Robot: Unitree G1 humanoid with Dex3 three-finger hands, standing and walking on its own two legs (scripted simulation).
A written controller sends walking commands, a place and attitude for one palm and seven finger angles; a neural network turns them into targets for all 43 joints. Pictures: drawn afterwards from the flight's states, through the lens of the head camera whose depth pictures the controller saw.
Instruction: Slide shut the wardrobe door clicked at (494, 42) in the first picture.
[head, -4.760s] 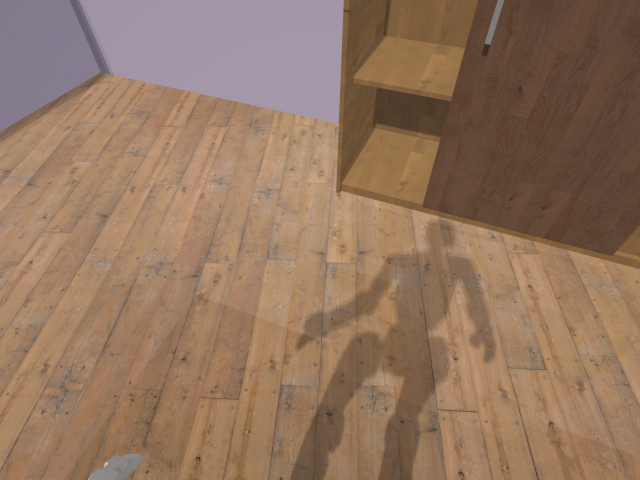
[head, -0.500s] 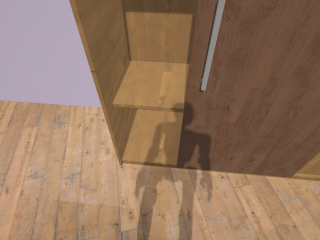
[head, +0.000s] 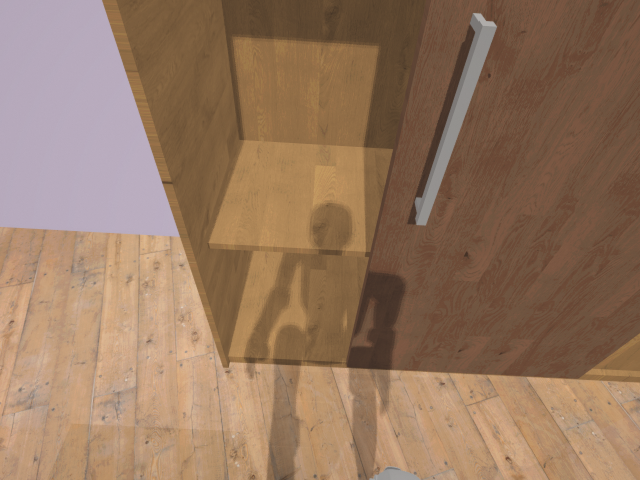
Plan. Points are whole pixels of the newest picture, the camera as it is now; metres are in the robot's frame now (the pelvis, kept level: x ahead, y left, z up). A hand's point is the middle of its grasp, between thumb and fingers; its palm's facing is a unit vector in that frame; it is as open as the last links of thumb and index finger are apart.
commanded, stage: take the last steps up to it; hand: right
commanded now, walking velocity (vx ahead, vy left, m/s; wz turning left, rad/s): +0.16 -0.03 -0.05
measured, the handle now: (444, 136) +0.56 -0.15 +0.16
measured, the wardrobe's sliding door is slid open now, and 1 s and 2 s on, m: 0.39 0.39 0.39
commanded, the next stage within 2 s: come to a stop and stand still in 0.06 s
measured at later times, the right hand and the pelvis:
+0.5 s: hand out of the picture +0.12 -0.23 -0.19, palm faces +0.05 +0.98 -0.21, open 7.4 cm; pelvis +0.08 -0.03 +0.00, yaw +1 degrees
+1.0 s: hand out of the picture +0.09 -0.17 -0.16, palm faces +0.05 +0.97 -0.26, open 7.3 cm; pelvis +0.05 +0.01 +0.00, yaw +1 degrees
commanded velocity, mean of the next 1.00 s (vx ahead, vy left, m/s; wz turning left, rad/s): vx -0.03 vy -0.03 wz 0.00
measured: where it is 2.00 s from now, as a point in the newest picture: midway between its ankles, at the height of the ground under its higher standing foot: outside the picture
